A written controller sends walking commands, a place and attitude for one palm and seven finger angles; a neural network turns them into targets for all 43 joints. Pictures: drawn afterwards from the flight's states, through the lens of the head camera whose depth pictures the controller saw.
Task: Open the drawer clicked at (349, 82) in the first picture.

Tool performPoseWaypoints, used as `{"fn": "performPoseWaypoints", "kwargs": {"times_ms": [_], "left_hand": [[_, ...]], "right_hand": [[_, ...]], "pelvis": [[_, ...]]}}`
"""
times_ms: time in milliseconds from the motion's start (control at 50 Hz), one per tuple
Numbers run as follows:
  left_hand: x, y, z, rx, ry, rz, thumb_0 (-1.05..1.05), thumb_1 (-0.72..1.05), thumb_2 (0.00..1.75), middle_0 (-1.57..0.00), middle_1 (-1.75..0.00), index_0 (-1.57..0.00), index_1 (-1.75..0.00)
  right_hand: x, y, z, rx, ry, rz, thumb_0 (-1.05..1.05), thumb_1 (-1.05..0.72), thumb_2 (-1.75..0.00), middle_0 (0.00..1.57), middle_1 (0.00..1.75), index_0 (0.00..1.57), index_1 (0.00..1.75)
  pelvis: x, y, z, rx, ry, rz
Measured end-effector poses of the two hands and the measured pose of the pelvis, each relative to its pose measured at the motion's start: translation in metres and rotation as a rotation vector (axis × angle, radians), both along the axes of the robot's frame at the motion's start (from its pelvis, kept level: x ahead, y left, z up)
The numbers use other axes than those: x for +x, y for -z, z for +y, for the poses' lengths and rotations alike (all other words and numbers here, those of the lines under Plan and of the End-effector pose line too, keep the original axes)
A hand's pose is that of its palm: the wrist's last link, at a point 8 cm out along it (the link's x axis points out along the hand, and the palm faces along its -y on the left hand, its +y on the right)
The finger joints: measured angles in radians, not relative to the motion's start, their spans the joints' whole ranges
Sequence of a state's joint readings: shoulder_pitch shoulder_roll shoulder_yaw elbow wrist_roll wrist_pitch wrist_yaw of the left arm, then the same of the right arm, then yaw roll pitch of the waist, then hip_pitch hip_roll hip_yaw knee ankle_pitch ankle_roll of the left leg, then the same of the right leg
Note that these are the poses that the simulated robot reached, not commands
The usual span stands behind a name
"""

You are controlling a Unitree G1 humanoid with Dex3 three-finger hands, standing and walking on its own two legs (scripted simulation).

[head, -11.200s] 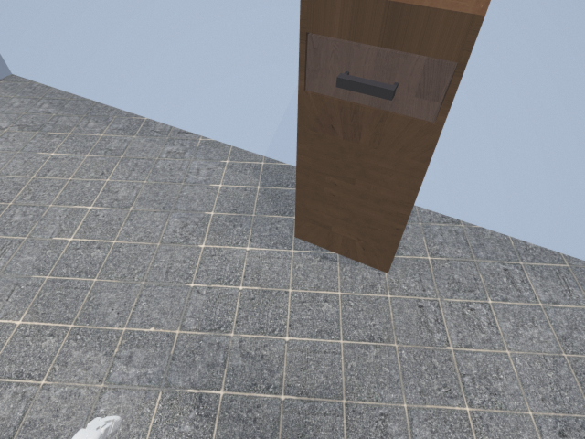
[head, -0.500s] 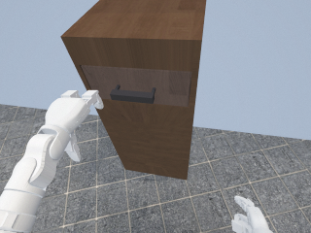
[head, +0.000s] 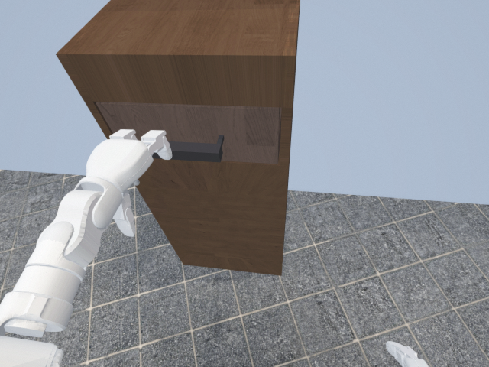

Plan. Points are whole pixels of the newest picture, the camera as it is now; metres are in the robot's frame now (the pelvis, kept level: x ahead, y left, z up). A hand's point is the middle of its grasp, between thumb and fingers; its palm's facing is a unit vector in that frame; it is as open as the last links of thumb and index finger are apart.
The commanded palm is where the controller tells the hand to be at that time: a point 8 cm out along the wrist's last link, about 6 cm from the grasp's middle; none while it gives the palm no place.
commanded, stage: move the hooked fingers above the handle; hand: left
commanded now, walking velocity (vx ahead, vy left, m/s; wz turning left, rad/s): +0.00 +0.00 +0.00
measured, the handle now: (188, 144) +0.54 +0.18 +0.02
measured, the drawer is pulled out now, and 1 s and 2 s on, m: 0.00 0.00 0.00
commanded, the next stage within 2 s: none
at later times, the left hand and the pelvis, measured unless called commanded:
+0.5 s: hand (164, 159) +0.44 +0.19 +0.08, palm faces -0.07 -0.04 -1.00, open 13.9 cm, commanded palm +0.43 +0.21 +0.15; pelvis +0.02 +0.01 +0.00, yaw +0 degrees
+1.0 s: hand (180, 143) +0.49 +0.17 +0.07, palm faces -0.05 -0.05 -1.00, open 13.9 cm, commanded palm +0.48 +0.20 +0.14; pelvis +0.02 +0.01 -0.01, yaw -1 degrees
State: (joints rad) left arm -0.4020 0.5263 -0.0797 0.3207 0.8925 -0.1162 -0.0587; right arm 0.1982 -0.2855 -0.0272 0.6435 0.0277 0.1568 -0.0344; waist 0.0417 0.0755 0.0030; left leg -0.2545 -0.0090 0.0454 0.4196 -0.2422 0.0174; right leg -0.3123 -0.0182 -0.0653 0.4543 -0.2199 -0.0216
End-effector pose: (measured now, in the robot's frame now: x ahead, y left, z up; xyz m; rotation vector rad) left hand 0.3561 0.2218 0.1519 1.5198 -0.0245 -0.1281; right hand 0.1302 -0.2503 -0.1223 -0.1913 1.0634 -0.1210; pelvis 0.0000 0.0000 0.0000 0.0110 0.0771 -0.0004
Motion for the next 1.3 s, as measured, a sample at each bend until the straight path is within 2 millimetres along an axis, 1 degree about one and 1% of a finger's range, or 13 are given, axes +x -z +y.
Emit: {"fn": "performPoseWaypoints", "kwargs": {"times_ms": [60,120,240,360,480,580,680,760,820,900,1000,1100,1300], "left_hand": [[0.006,0.001,-0.005,-0.011,0.039,-0.024,0.0,-0.49,0.3,-0.33,-1.2,-0.32,-1.2],[0.015,-0.003,-0.008,-0.013,0.054,-0.072,0.0,-0.49,0.3,-0.33,-1.2,-0.32,-1.2],[0.038,-0.011,-0.008,0.001,0.001,-0.12,0.0,-0.49,0.3,-0.32,-1.2,-0.32,-1.2],[0.055,0.001,-0.006,0.022,-0.051,-0.035,0.0,-0.49,0.3,-0.32,-1.2,-0.31,-1.2],[0.063,0.013,-0.023,0.009,0.041,0.006,0.0,-0.49,0.3,-0.32,-1.2,-0.32,-1.2],[0.078,0.011,-0.029,-0.006,0.072,-0.045,0.0,-0.49,0.3,-0.33,-1.2,-0.32,-1.2],[0.097,0.007,-0.018,0.009,-0.009,-0.078,0.0,-0.49,0.3,-0.32,-1.2,-0.32,-1.2],[0.107,0.012,-0.012,0.045,-0.068,-0.029,0.0,-0.49,0.3,-0.32,-1.2,-0.32,-1.2],[0.112,0.02,-0.02,0.052,-0.047,0.018,0.0,-0.49,0.3,-0.32,-1.2,-0.31,-1.2],[0.116,0.025,-0.045,0.017,0.048,0.035,0.0,-0.49,0.3,-0.32,-1.2,-0.32,-1.2],[0.116,0.025,-0.042,-0.003,0.052,-0.016,0.0,-0.49,0.3,-0.38,-1.21,-0.32,-1.2],[0.116,0.024,-0.04,0.018,0.031,-0.054,0.0,-0.49,0.3,-0.41,-1.22,-0.32,-1.2],[0.118,0.019,-0.043,0.039,-0.009,-0.025,0.0,-0.49,0.3,-0.44,-1.22,-0.35,-1.23]], "right_hand": [[0.0,-0.001,-0.001,-0.012,0.008,0.003,0.01,-0.91,-0.9,0.2,0.3,0.19,0.3],[0.001,0.0,0.0,-0.012,0.012,0.007,0.01,-0.91,-0.9,0.2,0.3,0.19,0.3],[0.003,0.005,0.008,0.016,0.017,0.021,0.01,-0.91,-0.9,0.2,0.3,0.19,0.3],[0.002,0.006,0.015,0.034,0.031,0.031,0.01,-0.91,-0.9,0.2,0.3,0.2,0.3],[-0.001,0.006,0.014,0.01,0.039,0.048,0.01,-0.91,-0.9,0.2,0.3,0.2,0.3],[-0.011,0.008,0.009,-0.008,0.057,0.077,0.01,-0.91,-0.9,0.2,0.3,0.2,0.3],[-0.028,0.013,0.005,-0.008,0.082,0.123,0.01,-0.91,-0.9,0.2,0.3,0.2,0.3],[-0.044,0.016,0.0,-0.008,0.105,0.167,0.01,-0.91,-0.9,0.2,0.3,0.2,0.3],[-0.055,0.017,-0.003,-0.017,0.12,0.198,0.01,-0.91,-0.9,0.2,0.3,0.2,0.3],[-0.067,0.016,-0.008,-0.038,0.143,0.225,0.01,-0.91,-0.9,0.2,0.3,0.2,0.3],[-0.077,0.017,-0.011,-0.045,0.161,0.232,0.01,-0.91,-0.9,0.2,0.3,0.2,0.3],[-0.081,0.018,-0.012,-0.033,0.173,0.222,0.01,-0.91,-0.9,0.2,0.3,0.2,0.3],[-0.083,0.016,-0.015,-0.037,0.188,0.174,0.01,-0.91,-0.9,0.2,0.3,0.2,0.3]], "pelvis": [[0.002,0.001,0.001,-0.001,-0.002,0.009],[0.004,0.001,0.003,-0.002,-0.003,0.022],[0.009,0.003,0.007,-0.002,0.004,0.043],[0.013,0.003,0.009,-0.001,0.009,0.053],[0.017,0.005,0.01,-0.004,0.003,0.061],[0.018,0.006,0.01,-0.004,0.006,0.078],[0.019,0.008,0.009,-0.004,0.014,0.103],[0.02,0.008,0.008,-0.005,0.012,0.119],[0.021,0.009,0.008,-0.006,0.007,0.123],[0.021,0.01,0.008,-0.007,0.006,0.128],[0.02,0.011,0.006,-0.005,0.015,0.135],[0.016,0.011,0.004,-0.003,0.021,0.141],[0.004,0.01,-0.001,0.0,0.024,0.131]]}}
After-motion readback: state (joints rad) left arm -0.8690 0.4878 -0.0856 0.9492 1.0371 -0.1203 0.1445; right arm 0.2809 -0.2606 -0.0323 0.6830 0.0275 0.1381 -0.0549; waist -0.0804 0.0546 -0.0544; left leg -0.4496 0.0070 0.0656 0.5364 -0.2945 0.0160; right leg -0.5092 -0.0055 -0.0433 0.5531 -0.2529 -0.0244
